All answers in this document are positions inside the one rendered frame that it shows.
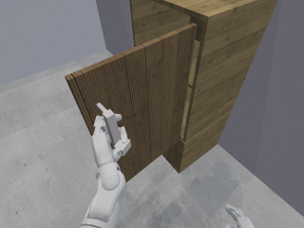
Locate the robot left hand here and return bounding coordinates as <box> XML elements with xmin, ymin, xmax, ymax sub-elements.
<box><xmin>90</xmin><ymin>114</ymin><xmax>131</xmax><ymax>168</ymax></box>

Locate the robot right hand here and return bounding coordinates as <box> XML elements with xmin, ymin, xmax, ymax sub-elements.
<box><xmin>225</xmin><ymin>204</ymin><xmax>255</xmax><ymax>228</ymax></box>

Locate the cupboard door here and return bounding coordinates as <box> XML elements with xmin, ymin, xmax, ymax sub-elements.
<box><xmin>65</xmin><ymin>23</ymin><xmax>198</xmax><ymax>182</ymax></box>

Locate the handle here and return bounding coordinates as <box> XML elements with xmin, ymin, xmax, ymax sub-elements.
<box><xmin>96</xmin><ymin>103</ymin><xmax>121</xmax><ymax>149</ymax></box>

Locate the left robot forearm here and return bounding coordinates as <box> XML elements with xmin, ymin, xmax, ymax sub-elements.
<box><xmin>80</xmin><ymin>162</ymin><xmax>127</xmax><ymax>228</ymax></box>

